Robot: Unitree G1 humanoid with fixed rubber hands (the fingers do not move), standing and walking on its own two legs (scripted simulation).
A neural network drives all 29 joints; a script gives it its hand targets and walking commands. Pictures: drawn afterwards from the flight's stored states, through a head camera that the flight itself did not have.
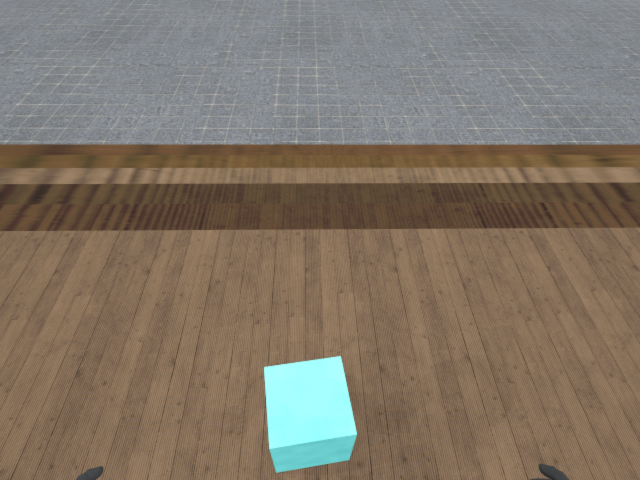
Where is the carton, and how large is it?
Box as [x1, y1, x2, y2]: [264, 356, 356, 472]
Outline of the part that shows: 340,356 264,367 269,449 276,472 346,460 349,458 355,439 356,431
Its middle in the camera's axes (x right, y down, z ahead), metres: -0.03 +0.50 +1.07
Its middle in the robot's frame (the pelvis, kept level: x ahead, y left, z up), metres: +0.41 +0.02 -0.66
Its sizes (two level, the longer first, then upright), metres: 0.210 0.200 0.250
